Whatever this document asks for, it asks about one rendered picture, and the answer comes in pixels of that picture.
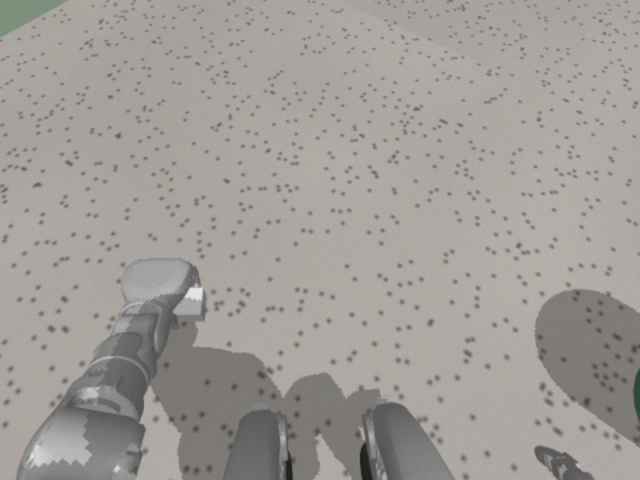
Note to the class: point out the left robot arm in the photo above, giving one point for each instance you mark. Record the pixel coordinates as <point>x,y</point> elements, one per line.
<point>94,432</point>

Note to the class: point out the right robot hand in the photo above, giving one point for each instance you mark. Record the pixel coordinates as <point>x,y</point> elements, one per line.
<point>563,466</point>

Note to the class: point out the left robot hand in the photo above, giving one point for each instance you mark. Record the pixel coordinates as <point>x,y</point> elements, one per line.
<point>164,279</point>

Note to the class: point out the small box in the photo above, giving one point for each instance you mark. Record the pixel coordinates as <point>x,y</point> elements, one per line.
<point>192,308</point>

